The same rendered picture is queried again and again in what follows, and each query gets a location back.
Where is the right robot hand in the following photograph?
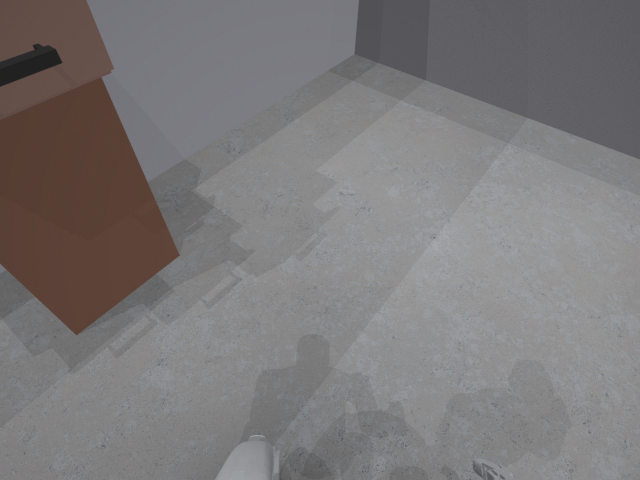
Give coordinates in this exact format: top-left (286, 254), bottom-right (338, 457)
top-left (472, 458), bottom-right (514, 480)

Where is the robot left shin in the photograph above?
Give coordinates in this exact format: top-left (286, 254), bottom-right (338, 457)
top-left (248, 435), bottom-right (268, 443)

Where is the drawer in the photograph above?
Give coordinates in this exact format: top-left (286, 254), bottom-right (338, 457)
top-left (0, 0), bottom-right (114, 120)

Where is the handle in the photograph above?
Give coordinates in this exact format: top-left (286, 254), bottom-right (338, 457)
top-left (0, 44), bottom-right (62, 87)

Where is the cabinet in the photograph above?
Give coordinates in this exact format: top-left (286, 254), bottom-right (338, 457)
top-left (0, 77), bottom-right (180, 335)

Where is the robot left thigh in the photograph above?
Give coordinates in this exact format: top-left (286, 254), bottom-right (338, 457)
top-left (215, 441), bottom-right (280, 480)

